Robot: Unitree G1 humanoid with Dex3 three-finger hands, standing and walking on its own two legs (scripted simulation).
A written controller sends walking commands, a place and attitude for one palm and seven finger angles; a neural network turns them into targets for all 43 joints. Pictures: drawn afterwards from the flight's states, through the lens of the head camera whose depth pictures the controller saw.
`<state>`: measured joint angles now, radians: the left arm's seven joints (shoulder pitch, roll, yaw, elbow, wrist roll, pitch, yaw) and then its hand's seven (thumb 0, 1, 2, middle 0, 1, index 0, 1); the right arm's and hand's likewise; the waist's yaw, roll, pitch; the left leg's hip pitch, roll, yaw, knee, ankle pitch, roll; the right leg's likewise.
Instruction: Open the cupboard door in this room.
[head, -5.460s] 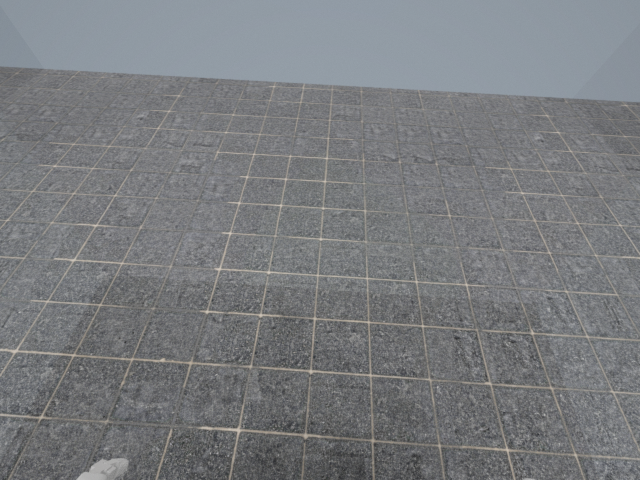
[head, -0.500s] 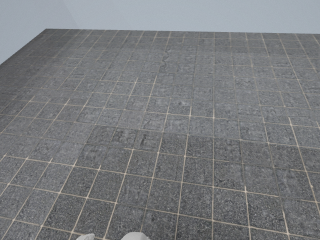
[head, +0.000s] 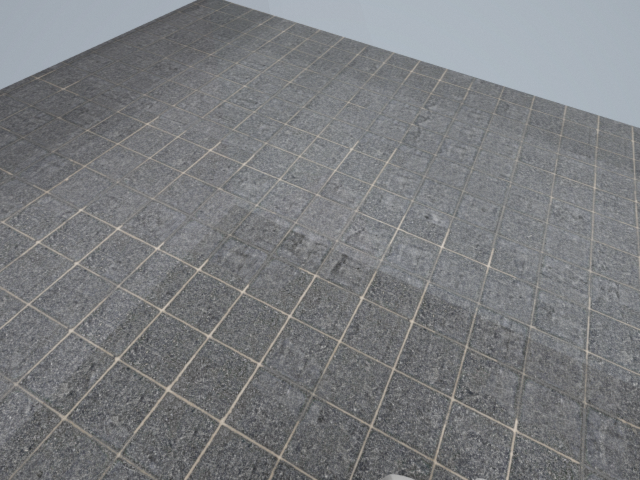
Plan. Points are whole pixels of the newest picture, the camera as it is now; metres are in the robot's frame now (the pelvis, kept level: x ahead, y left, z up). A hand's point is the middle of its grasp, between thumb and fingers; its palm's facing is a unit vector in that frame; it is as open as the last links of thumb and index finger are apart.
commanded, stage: turn or walk to find it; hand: left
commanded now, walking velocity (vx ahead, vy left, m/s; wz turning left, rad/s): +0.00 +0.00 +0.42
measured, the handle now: out of the picture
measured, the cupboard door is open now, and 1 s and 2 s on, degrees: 0 0 0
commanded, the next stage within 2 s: none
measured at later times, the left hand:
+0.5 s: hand out of the picture +0.01 +0.14 -0.14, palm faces +0.23 -0.93 -0.28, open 7.4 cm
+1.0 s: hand out of the picture -0.17 +0.18 -0.18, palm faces +0.49 -0.84 -0.22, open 7.4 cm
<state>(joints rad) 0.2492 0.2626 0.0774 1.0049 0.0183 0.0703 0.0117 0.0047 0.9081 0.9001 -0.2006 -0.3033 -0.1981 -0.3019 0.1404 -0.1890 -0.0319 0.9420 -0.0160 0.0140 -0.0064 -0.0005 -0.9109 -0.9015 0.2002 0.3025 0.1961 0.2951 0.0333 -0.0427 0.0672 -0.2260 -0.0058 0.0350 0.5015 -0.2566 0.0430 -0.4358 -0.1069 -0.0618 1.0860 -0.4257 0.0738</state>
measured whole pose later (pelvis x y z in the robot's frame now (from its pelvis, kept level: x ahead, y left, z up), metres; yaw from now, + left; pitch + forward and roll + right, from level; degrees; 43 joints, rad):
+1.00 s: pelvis -0.10 -0.02 +0.00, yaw +26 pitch -2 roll -1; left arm 0.25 0.26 0.08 1.01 0.02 0.08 0.01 0.00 0.91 0.90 -0.20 -0.30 -0.20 -0.30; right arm 0.16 -0.18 -0.03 0.95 -0.02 0.02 -0.01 0.00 -0.91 -0.90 0.20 0.30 0.20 0.29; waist 0.03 -0.05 0.05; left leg -0.21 -0.01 0.03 0.50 -0.27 0.05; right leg -0.45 -0.10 -0.08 1.06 -0.41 0.07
